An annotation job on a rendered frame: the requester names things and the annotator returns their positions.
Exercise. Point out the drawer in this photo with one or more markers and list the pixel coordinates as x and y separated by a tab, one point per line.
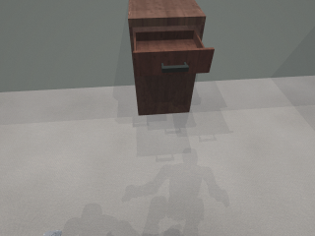
172	48

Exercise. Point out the handle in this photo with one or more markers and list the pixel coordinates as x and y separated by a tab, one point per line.
174	68

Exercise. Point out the cabinet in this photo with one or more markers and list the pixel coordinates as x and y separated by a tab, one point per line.
164	94

